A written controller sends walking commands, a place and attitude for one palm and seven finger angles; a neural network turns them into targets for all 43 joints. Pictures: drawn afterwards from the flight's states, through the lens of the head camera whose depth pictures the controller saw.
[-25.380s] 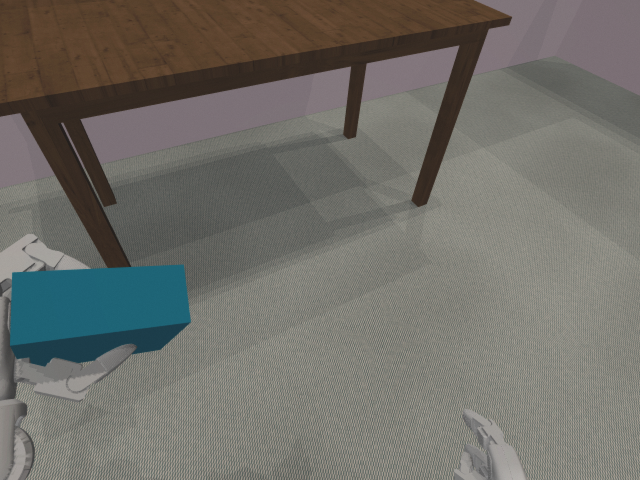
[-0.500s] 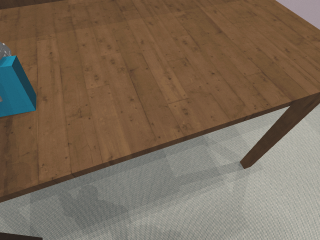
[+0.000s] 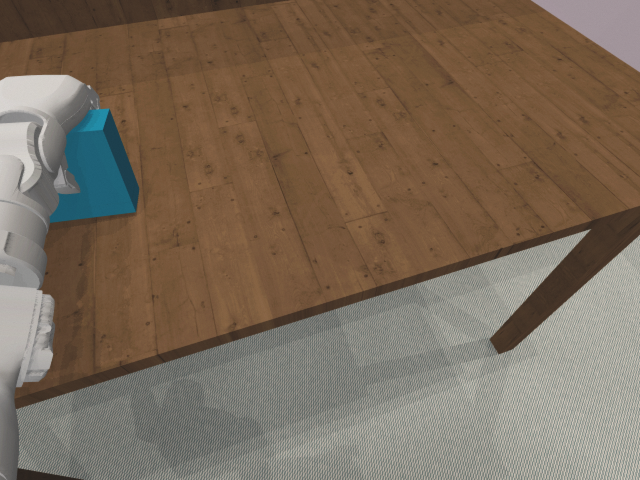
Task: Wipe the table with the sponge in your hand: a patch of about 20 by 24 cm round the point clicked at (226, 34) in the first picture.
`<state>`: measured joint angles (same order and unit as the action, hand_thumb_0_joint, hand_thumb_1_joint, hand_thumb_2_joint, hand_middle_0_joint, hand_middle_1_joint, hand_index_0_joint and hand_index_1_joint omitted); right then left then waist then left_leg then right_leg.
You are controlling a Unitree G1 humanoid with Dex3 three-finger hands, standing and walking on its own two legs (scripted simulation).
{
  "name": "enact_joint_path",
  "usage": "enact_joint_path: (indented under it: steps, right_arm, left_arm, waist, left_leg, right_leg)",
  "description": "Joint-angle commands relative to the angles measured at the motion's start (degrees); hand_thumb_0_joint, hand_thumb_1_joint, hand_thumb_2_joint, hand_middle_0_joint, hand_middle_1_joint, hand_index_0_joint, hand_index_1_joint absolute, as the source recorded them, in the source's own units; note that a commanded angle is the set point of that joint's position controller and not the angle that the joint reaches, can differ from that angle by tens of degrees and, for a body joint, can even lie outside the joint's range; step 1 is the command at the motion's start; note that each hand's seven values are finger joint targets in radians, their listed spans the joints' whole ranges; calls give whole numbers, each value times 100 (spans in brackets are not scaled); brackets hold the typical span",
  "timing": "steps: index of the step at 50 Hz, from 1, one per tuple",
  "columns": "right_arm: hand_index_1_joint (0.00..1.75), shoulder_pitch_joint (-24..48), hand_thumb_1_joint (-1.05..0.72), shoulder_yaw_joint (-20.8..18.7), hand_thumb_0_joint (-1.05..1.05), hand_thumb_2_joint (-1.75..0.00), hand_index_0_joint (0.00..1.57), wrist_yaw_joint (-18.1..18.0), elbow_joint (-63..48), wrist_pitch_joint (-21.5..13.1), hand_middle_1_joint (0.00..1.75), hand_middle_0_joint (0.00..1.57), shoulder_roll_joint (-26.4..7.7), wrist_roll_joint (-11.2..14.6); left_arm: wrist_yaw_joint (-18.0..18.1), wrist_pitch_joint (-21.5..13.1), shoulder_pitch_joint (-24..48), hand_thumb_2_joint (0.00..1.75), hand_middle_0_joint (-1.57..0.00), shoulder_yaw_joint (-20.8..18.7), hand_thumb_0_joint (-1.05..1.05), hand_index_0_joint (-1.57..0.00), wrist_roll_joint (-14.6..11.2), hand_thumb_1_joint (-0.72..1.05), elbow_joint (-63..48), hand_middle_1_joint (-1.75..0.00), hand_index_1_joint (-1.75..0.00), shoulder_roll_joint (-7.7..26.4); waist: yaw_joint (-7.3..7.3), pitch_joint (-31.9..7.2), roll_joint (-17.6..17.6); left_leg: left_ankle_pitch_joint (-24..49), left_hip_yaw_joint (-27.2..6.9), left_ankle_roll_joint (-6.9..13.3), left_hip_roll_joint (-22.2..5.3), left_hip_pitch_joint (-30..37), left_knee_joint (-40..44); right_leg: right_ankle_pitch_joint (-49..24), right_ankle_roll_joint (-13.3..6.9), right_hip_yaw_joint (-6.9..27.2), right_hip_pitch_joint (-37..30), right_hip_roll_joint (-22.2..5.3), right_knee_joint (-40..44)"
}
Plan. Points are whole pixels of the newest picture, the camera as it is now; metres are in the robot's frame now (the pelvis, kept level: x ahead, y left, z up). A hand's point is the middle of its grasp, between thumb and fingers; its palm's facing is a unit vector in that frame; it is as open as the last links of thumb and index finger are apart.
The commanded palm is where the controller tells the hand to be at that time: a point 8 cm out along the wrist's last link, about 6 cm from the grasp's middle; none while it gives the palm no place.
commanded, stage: slide across to the middle lane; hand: left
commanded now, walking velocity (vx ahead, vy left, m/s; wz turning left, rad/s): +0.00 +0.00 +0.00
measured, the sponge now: (73, 181) +0.45 +0.33 +0.12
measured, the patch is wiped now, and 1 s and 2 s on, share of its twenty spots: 0.20 0.50 0.55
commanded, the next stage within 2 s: wipe back along the middle lane in 0.14 s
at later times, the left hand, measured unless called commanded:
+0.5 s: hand (93, 146) +0.47 +0.29 +0.16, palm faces -0.07 +0.04 -1.00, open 9.6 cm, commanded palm +0.43 +0.28 +0.21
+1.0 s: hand (86, 174) +0.42 +0.28 +0.16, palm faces -0.01 +0.04 -1.00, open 9.6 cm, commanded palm +0.38 +0.27 +0.19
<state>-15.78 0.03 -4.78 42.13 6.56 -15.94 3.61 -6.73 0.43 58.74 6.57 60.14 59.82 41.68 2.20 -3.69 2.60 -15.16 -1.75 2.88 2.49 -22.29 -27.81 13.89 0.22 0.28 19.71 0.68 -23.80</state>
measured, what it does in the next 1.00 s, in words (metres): stands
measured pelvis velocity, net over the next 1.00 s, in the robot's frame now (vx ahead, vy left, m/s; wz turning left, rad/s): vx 0.01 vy -0.01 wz -0.03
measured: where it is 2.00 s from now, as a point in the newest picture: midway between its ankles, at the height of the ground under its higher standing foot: outside the picture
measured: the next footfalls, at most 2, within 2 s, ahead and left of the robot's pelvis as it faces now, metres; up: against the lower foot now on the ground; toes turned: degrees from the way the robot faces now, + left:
none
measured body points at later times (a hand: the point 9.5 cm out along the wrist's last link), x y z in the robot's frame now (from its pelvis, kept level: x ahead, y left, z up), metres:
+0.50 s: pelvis +0.02 -0.01 +0.00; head +0.05 -0.03 +0.45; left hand +0.47 +0.28 +0.21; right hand +0.07 -0.29 -0.14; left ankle -0.02 +0.09 -0.74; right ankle -0.03 -0.13 -0.74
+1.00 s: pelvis +0.01 -0.01 +0.00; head +0.02 -0.03 +0.45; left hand +0.42 +0.27 +0.21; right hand +0.16 -0.26 -0.12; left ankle -0.02 +0.09 -0.74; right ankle -0.03 -0.13 -0.74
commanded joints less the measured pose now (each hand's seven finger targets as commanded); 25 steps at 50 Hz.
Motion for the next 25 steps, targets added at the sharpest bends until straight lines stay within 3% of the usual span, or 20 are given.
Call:
enact_joint_path:
  steps: [1,2,3,4,8,10,12,16,17,19,20,21,25]
  right_arm:
    - [30,-513,-90,-303,0,-90,20,-57,-377,-124,30,20,-996,-49]
    - [30,-534,-90,-292,0,-90,20,-44,-363,-113,30,20,-955,-63]
    - [30,-541,-90,-303,0,-90,20,-33,-350,-95,30,20,-944,-69]
    - [30,-509,-90,-292,0,-90,20,-11,-373,-76,30,20,-934,-64]
    - [30,-485,-90,-329,0,-90,20,27,-376,-44,30,20,-958,-91]
    - [30,-466,-90,-343,0,-90,20,42,-358,-31,30,20,-943,-74]
    - [30,-433,-90,-343,0,-90,20,57,-359,-36,30,20,-958,-59]
    - [30,-299,-90,-362,0,-90,20,63,-430,11,30,20,-1012,-62]
    - [30,-263,-90,-349,0,-90,20,71,-448,8,30,20,-967,-54]
    - [30,-156,-90,-350,0,-90,20,91,-508,18,30,20,-983,-42]
    - [30,-104,-90,-349,0,-90,20,89,-537,36,30,20,-994,-33]
    - [30,-23,-90,-342,0,-90,20,85,-571,42,30,20,-1026,-29]
    - [30,186,-90,-328,0,-90,20,107,-672,33,30,20,-974,-2]
  left_arm:
    - [250,-7,2710,130,-120,-643,0,-120,22,10,-1120,-160,-160,1517]
    - [290,5,2767,130,-120,-618,0,-120,53,10,-1081,-160,-160,1502]
    - [312,52,2554,130,-120,-681,0,-120,48,10,-942,-160,-160,1492]
    - [304,98,2545,130,-120,-477,0,-120,13,10,-959,-160,-160,1243]
    - [394,205,2383,130,-120,-772,0,-120,85,10,-1063,-160,-160,1496]
    - [398,281,2275,130,-120,-615,0,-120,27,10,-1049,-160,-160,1236]
    - [372,310,2247,130,-120,-597,0,-120,-5,10,-1169,-160,-160,1202]
    - [284,417,1541,130,-120,-802,0,-120,-61,10,-1301,-160,-160,1322]
    - [272,433,1507,130,-120,-679,0,-120,-81,10,-1372,-160,-160,1167]
    - [244,489,1168,130,-120,-657,0,-120,-122,10,-1569,-160,-160,1088]
    - [243,533,922,130,-120,-849,0,-120,-118,10,-1617,-160,-160,1274]
    - [208,546,972,130,-120,-796,0,-120,-102,10,-1789,-160,-160,1259]
    - [187,758,684,130,-120,-553,0,-120,-164,10,-2183,-160,-160,886]
  waist:
    - [109,-2087,330]
    - [152,-2195,313]
    - [103,-2180,224]
    - [145,-2116,173]
    - [29,-2328,172]
    - [82,-2206,64]
    - [68,-2256,73]
    - [-110,-2280,-55]
    - [-58,-2198,-32]
    - [-106,-2052,-89]
    - [-168,-1990,-166]
    - [-185,-2023,-101]
    - [-162,-1864,-68]
  left_leg:
    - [2785,36,-174,-157,1407,148]
    - [2902,64,-170,-161,1438,105]
    - [3012,94,-156,-161,1361,72]
    - [2967,126,-147,-158,1329,86]
    - [3513,161,-151,-199,1425,58]
    - [3370,203,-118,-186,1373,65]
    - [3476,193,-116,-193,1443,103]
    - [3495,266,-69,-161,1364,121]
    - [3410,294,-44,-165,1364,113]
    - [3208,310,-18,-149,1281,137]
    - [3145,299,-15,-144,1223,157]
    - [3279,297,-17,-141,1265,160]
    - [3116,312,3,-132,1328,154]
  right_leg:
    - [-1756,-412,-86,-614,229,93]
    - [-1843,-388,-84,-678,233,45]
    - [-1987,-384,-81,-773,228,32]
    - [-2029,-365,-89,-786,218,45]
    - [-2384,-352,-50,-1005,219,17]
    - [-2440,-330,-46,-1011,208,28]
    - [-2500,-318,-35,-1074,201,40]
    - [-2881,-322,12,-1396,157,3]
    - [-2825,-294,5,-1354,151,-15]
    - [-2816,-294,24,-1403,136,-16]
    - [-2787,-305,19,-1455,140,-31]
    - [-2886,-321,30,-1472,125,-32]
    - [-2652,-300,14,-1338,129,-32]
